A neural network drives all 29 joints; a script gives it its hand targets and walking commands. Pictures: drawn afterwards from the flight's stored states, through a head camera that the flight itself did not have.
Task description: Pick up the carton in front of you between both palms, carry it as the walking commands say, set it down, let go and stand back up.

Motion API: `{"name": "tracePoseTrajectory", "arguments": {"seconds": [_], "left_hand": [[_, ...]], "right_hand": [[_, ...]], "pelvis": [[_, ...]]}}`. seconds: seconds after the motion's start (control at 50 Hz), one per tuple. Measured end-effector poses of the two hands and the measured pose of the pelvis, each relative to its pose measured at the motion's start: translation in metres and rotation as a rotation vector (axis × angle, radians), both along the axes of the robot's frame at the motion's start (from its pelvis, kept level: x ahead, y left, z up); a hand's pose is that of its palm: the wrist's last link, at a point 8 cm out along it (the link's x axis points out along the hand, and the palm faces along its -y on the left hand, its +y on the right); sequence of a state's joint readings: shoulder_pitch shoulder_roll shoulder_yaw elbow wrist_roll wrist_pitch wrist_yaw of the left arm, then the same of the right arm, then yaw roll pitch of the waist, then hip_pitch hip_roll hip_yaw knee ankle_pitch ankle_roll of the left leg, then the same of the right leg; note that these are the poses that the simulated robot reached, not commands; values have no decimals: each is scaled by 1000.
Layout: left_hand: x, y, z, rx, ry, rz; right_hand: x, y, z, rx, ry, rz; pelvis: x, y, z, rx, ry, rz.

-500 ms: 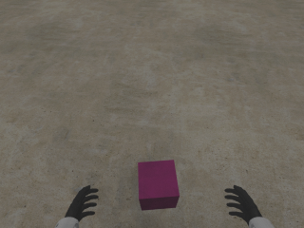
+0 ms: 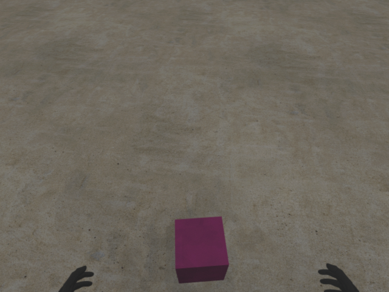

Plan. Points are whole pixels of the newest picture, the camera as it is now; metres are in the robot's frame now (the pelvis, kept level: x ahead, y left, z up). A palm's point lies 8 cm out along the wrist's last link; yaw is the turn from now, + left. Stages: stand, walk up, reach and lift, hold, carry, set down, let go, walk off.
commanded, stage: stand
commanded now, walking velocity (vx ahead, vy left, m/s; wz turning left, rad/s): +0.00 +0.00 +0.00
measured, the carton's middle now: (199, 250) +0.41 +0.00 -0.65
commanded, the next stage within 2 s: none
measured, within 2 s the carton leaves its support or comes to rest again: neither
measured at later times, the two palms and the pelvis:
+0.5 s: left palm out of the picture +0.10 +0.29 -0.09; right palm out of the picture +0.10 -0.30 -0.09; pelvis -0.01 -0.01 +0.01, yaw +0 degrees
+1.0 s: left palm out of the picture +0.07 +0.29 -0.09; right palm out of the picture +0.06 -0.32 -0.09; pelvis -0.03 -0.01 +0.01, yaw -1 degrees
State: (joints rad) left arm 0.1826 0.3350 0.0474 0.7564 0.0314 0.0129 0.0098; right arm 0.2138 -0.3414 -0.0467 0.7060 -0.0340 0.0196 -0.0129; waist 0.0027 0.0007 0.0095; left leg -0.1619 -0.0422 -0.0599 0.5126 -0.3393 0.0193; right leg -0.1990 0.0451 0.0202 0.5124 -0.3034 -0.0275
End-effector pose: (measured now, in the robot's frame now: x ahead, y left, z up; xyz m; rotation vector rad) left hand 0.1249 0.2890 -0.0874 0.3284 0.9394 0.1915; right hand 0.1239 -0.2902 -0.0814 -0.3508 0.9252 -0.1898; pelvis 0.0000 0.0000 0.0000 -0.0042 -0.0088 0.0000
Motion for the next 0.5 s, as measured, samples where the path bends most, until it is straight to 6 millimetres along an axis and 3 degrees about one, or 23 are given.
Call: {"name": "tracePoseTrajectory", "arguments": {"seconds": [0.2,0.5], "left_hand": [[-4,-1,-4,2,35,12],[-22,2,-5,12,86,21]], "right_hand": [[-3,-4,-4,-3,34,-8],[-24,-13,-7,-10,89,-24]], "pelvis": [[2,-2,2,0,-7,2],[-7,-5,6,3,-25,1]]}}
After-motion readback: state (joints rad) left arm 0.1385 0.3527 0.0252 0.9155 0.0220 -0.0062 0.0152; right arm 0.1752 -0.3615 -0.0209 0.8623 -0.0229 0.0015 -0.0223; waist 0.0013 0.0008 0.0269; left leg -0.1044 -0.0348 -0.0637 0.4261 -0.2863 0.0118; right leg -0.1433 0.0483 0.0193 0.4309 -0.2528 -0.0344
